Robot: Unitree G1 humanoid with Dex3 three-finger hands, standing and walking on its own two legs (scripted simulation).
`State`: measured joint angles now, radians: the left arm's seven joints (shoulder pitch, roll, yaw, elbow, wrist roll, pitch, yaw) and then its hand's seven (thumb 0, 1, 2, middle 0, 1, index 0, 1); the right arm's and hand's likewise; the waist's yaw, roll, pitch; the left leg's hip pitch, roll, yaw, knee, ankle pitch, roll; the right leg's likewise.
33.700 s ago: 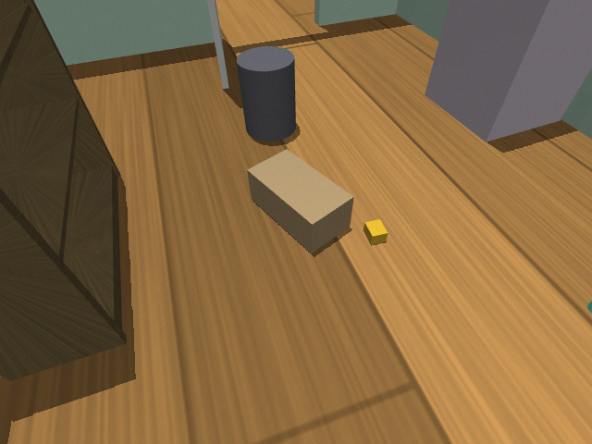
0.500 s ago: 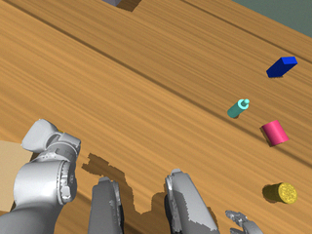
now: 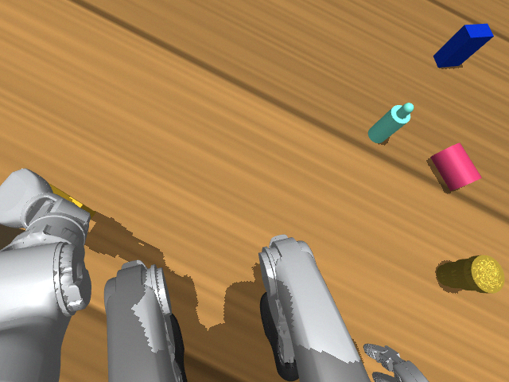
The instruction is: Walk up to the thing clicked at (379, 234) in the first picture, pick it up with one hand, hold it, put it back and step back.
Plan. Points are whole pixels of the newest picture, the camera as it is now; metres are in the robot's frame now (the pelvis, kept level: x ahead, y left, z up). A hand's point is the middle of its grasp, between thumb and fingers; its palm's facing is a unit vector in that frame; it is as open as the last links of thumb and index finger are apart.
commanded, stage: crouch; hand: left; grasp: from above
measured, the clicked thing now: (56, 213) +0.43 +0.29 -0.19
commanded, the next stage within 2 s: lower in 0.68 s
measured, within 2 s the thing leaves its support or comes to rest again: neither
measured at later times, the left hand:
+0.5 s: hand (58, 218) +0.43 +0.30 -0.23, palm faces -0.24 -0.36 -0.90, open 11.2 cm
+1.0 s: hand (63, 222) +0.43 +0.31 -0.27, palm faces -0.25 -0.38 -0.89, open 11.1 cm
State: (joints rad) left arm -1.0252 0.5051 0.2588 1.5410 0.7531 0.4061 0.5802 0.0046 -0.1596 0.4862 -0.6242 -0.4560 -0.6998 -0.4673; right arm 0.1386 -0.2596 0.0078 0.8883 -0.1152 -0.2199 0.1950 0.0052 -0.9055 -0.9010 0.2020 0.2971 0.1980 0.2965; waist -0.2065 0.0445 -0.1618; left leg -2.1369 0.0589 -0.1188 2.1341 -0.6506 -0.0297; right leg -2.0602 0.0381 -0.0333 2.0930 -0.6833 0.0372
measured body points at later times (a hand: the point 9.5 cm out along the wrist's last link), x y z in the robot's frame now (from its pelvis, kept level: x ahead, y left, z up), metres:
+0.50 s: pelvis -0.01 +0.00 -0.07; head +0.23 +0.03 +0.31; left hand +0.44 +0.32 -0.17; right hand +0.02 -0.26 -0.20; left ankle +0.08 +0.14 -0.38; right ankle +0.09 -0.13 -0.38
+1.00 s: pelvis +0.00 +0.00 -0.10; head +0.24 +0.04 +0.28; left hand +0.44 +0.33 -0.22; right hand +0.02 -0.27 -0.20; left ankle +0.08 +0.14 -0.38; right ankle +0.09 -0.13 -0.38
